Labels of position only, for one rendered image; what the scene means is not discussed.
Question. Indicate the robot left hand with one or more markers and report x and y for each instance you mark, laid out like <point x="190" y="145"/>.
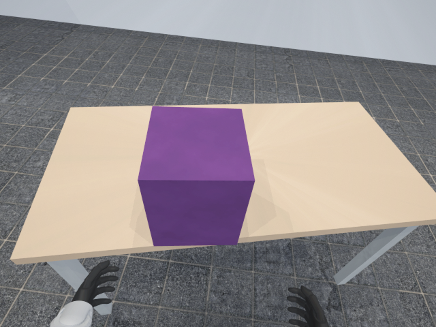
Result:
<point x="89" y="290"/>

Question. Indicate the robot left forearm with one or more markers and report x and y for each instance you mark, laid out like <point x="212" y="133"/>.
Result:
<point x="74" y="314"/>

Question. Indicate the carton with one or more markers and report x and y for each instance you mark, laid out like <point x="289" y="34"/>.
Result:
<point x="196" y="176"/>

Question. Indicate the robot right hand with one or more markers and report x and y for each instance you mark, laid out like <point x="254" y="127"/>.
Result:
<point x="314" y="314"/>

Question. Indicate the table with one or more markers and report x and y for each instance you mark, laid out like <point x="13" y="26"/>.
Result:
<point x="319" y="168"/>

